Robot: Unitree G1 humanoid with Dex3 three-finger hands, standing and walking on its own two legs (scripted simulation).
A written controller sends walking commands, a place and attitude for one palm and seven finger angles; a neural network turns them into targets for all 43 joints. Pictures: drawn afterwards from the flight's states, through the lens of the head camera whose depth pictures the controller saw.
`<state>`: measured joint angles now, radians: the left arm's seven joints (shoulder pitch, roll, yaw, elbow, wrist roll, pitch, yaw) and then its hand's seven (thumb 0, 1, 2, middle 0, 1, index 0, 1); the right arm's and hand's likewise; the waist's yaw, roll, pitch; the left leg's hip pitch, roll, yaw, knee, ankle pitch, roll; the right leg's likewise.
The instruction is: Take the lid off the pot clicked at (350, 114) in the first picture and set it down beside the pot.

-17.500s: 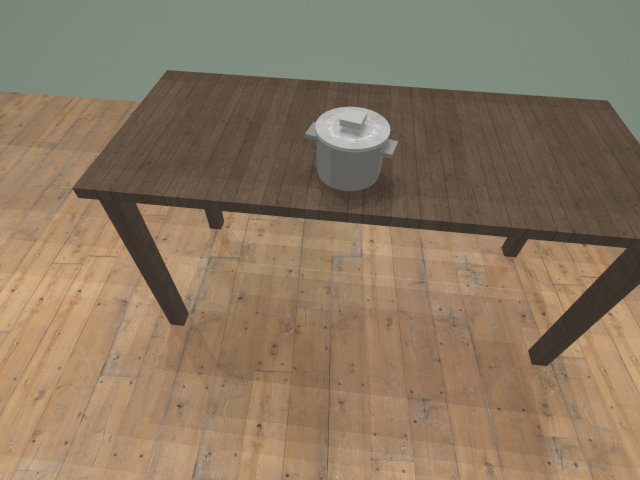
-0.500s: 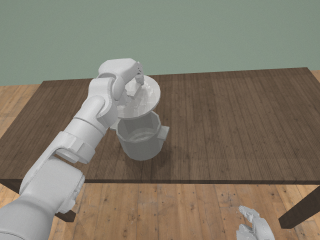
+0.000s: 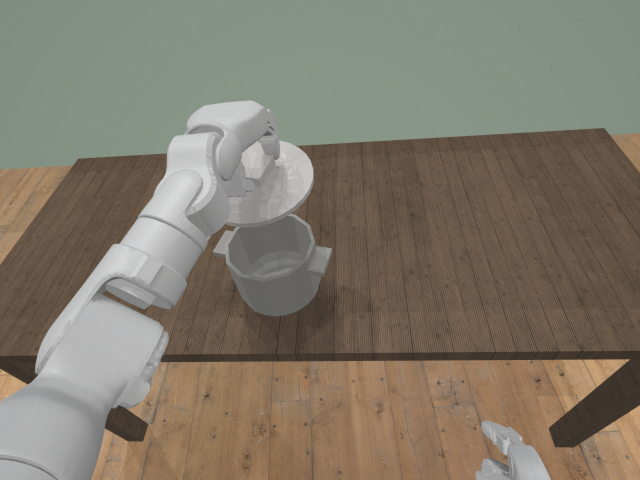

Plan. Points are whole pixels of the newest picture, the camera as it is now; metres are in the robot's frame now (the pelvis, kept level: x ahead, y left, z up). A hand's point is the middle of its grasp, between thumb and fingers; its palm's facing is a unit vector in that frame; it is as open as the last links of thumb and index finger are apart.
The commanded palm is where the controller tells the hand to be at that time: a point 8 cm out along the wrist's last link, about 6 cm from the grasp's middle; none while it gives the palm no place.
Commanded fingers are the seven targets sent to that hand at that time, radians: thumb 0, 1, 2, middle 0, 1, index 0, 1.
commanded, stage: move the lid sideways beside the pot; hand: left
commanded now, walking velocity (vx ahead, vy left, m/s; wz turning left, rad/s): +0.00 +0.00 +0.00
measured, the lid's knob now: (252, 168) +0.48 +0.10 +0.16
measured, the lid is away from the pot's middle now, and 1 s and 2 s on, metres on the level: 0.01 0.11 0.22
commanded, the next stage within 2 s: none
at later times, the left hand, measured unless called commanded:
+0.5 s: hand (187, 177) +0.43 +0.17 +0.18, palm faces -0.25 -0.02 -0.97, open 8.3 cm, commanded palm +0.43 +0.17 +0.26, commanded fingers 0.00 0.51 1.13 -0.90 -1.04 -0.80 -1.00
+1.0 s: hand (154, 169) +0.45 +0.22 +0.18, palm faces -0.25 -0.01 -0.97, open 8.3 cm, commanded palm +0.43 +0.23 +0.26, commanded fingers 0.00 0.51 1.13 -0.90 -1.04 -0.80 -1.00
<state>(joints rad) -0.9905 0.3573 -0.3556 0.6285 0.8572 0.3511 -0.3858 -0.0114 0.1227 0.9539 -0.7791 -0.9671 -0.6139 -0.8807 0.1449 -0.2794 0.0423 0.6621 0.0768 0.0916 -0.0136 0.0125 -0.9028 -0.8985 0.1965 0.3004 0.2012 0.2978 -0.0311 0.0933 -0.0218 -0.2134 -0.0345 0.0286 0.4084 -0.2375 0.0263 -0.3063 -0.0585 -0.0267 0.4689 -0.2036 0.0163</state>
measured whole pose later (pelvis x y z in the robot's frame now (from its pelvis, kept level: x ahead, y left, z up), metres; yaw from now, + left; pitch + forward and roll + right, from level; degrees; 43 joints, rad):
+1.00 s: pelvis +0.01 +0.02 +0.00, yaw +0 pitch +3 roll +0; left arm -0.91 0.58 -0.20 0.60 0.88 0.18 -0.46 -0.01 0.13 0.95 -0.78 -0.97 -0.61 -0.88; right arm 0.21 -0.30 0.03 0.64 0.08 0.09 -0.03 0.01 -0.90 -0.90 0.20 0.30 0.20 0.30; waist -0.04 0.08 0.00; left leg -0.22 -0.04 0.02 0.39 -0.24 0.05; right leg -0.28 -0.06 -0.03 0.39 -0.17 0.03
